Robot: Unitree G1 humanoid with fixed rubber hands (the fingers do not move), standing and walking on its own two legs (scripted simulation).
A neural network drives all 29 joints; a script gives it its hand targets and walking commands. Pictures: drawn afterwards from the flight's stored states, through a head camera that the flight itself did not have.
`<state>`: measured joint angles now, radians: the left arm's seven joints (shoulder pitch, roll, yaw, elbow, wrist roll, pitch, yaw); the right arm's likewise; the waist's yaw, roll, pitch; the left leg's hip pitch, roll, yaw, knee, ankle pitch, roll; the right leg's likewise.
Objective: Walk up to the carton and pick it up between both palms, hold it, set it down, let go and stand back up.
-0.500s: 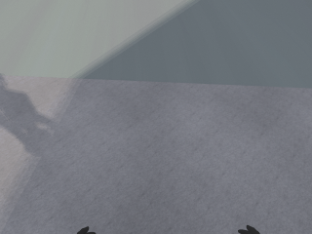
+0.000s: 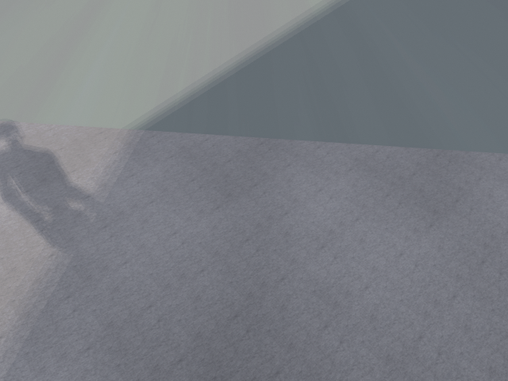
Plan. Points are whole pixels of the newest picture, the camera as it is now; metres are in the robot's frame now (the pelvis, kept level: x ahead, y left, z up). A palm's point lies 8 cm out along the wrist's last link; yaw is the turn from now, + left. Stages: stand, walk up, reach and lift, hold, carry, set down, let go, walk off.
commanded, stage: stand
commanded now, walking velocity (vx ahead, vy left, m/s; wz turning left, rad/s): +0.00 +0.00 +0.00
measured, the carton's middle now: out of the picture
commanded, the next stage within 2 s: none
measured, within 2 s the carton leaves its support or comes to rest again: neither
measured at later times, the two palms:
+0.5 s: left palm out of the picture +0.02 +0.24 -0.12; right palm out of the picture +0.05 -0.24 -0.12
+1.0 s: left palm out of the picture +0.00 +0.23 -0.13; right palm out of the picture +0.02 -0.25 -0.12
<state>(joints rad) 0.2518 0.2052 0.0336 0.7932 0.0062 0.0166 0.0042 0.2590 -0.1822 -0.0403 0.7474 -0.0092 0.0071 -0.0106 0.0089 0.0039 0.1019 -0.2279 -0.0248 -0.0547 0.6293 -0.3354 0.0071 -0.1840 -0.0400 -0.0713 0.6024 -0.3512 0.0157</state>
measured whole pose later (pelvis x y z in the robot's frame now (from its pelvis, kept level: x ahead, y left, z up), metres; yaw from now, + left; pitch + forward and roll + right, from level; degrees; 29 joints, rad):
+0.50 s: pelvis -0.02 -0.01 +0.00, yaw +1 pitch -4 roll -1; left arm 0.29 0.21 0.03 0.85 0.01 0.01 0.01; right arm 0.28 -0.18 -0.03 0.82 -0.01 0.00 -0.01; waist 0.01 0.00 0.08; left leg -0.25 -0.02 -0.08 0.59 -0.28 0.00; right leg -0.20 -0.04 -0.09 0.57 -0.30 0.01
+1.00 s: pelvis -0.03 -0.01 +0.01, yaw +2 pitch -3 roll -1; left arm 0.29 0.22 0.02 0.91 0.00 0.01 0.01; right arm 0.29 -0.17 -0.03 0.90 -0.01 0.00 -0.02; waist 0.00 0.00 0.07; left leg -0.27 -0.02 -0.10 0.57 -0.25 -0.02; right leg -0.21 -0.03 -0.11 0.54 -0.28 -0.01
